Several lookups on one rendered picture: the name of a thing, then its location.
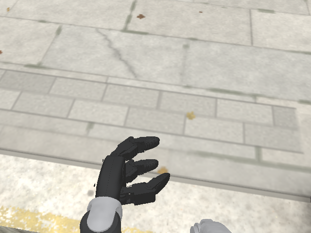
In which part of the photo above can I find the right robot thigh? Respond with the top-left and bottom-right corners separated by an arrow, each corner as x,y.
190,221 -> 231,233

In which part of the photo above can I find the robot right shin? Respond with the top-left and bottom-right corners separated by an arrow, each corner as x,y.
199,218 -> 213,224

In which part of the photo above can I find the left robot hand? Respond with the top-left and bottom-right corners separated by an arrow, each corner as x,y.
94,136 -> 170,206

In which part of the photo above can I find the robot left forearm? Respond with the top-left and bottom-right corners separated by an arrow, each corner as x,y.
80,196 -> 122,233

